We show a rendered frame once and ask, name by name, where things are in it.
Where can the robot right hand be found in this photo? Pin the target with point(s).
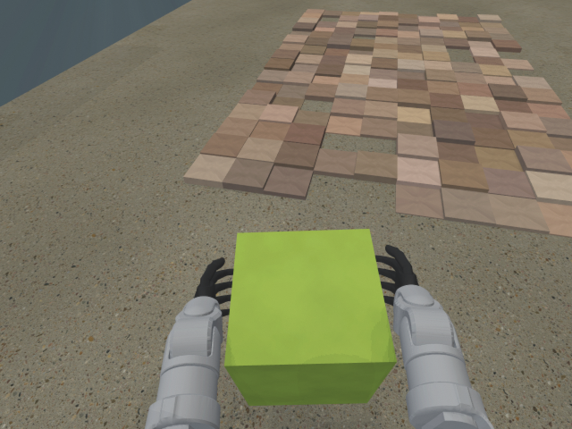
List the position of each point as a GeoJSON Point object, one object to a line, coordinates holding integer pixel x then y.
{"type": "Point", "coordinates": [403, 276]}

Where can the robot right forearm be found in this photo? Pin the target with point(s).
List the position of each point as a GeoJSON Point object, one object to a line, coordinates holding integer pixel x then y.
{"type": "Point", "coordinates": [440, 394]}

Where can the robot left forearm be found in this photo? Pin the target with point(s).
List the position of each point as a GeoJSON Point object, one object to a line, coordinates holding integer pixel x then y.
{"type": "Point", "coordinates": [187, 392]}

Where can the carton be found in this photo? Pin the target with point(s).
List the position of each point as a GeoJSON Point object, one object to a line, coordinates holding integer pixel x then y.
{"type": "Point", "coordinates": [308, 323]}

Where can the robot left hand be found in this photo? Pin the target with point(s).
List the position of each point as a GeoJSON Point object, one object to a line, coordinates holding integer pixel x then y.
{"type": "Point", "coordinates": [207, 286]}

